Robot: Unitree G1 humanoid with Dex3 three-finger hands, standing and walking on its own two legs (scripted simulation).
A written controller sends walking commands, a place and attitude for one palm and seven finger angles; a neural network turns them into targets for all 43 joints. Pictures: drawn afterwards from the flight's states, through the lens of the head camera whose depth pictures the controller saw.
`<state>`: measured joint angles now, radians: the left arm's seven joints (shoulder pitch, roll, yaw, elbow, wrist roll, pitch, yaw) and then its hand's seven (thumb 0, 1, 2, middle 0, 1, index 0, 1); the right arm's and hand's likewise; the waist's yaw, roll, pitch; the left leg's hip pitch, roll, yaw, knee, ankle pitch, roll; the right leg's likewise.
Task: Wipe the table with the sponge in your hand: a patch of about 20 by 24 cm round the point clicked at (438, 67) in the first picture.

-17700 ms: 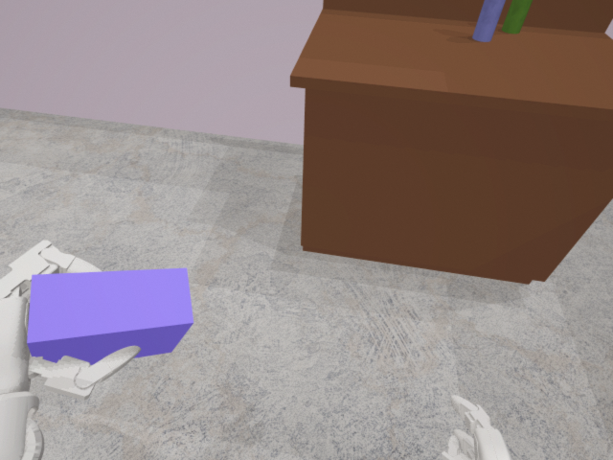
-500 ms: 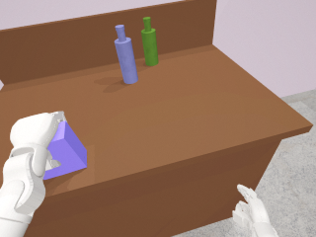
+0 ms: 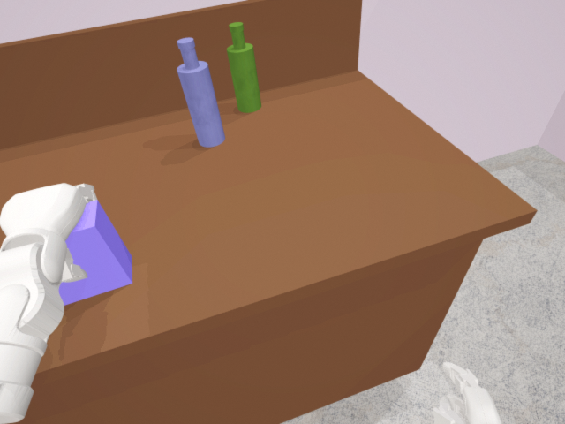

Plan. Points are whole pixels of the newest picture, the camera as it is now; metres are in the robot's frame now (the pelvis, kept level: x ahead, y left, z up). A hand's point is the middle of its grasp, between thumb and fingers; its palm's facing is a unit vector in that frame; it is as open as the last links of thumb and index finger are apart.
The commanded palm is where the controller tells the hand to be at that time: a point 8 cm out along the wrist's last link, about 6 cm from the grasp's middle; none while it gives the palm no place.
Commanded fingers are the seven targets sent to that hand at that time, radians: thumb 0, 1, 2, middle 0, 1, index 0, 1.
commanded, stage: wipe forward along the first lane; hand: left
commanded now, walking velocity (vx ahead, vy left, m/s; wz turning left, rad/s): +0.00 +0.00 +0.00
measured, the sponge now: (83, 264) +0.29 +0.34 +0.10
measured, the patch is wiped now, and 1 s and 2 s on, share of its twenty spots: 0.30 0.50 0.60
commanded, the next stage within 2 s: slide across to the middle lane in 0.90 s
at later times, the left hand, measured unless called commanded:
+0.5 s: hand (69, 215) +0.34 +0.37 +0.15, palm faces -0.06 +0.02 -1.00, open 10.0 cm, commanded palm +0.32 +0.36 +0.18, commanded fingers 0.00 0.10 1.30 -1.20 -1.60 -1.20 -1.60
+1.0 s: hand (69, 194) +0.38 +0.40 +0.15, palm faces -0.10 +0.02 -1.00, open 10.0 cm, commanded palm +0.37 +0.38 +0.18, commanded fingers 0.00 0.10 1.30 -1.20 -1.60 -1.20 -1.60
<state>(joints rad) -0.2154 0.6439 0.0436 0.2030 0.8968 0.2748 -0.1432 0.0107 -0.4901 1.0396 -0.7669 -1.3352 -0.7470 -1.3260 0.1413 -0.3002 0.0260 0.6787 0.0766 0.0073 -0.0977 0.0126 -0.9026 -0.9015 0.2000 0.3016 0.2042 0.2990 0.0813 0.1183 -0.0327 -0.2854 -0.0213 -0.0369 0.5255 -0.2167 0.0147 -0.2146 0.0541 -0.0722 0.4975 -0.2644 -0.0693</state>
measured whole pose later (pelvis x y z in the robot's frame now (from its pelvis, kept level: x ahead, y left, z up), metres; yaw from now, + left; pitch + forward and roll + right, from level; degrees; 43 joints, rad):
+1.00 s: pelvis +0.01 +0.03 +0.00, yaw +0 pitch +5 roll -2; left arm -0.61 0.72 0.05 0.71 0.98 0.11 -0.13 0.02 -0.51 1.06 -0.78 -1.33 -0.75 -1.33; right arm 0.24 -0.30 0.01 0.69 0.09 0.09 -0.09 0.01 -0.90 -0.90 0.20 0.30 0.20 0.30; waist 0.02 0.08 -0.06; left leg -0.39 -0.04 -0.02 0.53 -0.22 0.06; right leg -0.30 0.04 -0.06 0.46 -0.24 -0.03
